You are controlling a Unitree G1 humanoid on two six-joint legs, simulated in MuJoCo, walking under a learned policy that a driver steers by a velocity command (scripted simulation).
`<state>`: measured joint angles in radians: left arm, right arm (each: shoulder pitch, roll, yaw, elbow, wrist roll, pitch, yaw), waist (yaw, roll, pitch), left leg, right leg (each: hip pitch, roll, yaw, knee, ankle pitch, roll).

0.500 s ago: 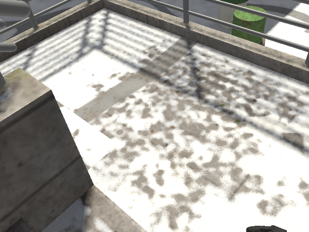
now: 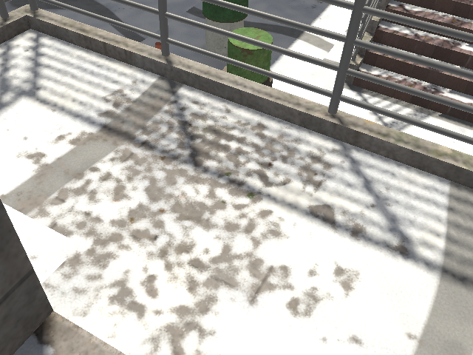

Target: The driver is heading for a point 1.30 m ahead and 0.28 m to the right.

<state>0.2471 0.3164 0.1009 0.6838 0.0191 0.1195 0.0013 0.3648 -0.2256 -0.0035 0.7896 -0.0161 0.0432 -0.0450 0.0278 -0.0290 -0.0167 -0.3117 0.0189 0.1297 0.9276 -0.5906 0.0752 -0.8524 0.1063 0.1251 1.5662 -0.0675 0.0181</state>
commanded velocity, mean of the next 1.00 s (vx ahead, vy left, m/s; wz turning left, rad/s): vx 0.19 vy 0.00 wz -0.42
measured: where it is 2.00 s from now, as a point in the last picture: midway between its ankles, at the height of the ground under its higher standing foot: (270, 305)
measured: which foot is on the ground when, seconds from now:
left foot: down 0.00-0.46, up 0.48-1.00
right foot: up 0.00-0.44, down 0.46-1.00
